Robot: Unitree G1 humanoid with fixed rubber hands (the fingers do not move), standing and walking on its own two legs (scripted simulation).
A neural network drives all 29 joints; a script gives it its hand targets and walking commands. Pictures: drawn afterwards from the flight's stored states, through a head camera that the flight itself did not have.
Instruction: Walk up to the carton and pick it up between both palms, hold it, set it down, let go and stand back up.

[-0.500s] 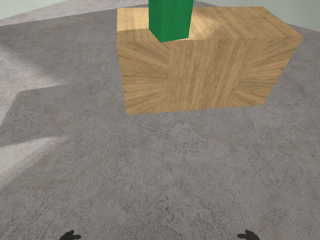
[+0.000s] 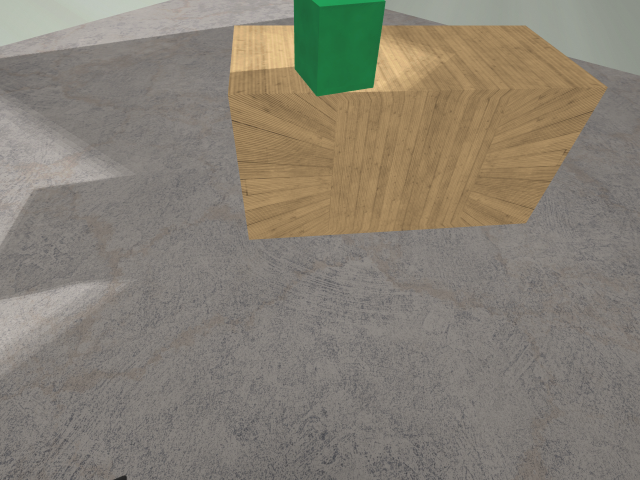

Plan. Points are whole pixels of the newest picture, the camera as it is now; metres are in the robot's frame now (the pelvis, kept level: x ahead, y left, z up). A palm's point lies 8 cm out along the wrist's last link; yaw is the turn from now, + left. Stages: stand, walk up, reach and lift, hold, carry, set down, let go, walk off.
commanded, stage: walk up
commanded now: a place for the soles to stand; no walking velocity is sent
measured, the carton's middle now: (335, 38) +1.34 -0.07 +0.02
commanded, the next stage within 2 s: none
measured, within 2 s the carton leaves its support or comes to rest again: neither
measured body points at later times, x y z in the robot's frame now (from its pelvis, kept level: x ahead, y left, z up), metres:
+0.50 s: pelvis +0.20 +0.02 -0.02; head +0.24 +0.04 +0.43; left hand +0.11 +0.28 -0.15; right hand +0.40 -0.19 -0.11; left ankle +0.28 +0.13 -0.73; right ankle +0.05 -0.11 -0.70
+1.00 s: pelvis +0.42 -0.04 -0.01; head +0.44 -0.05 +0.44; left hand +0.50 +0.23 -0.11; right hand +0.49 -0.30 -0.13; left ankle +0.30 +0.11 -0.66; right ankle +0.49 -0.14 -0.73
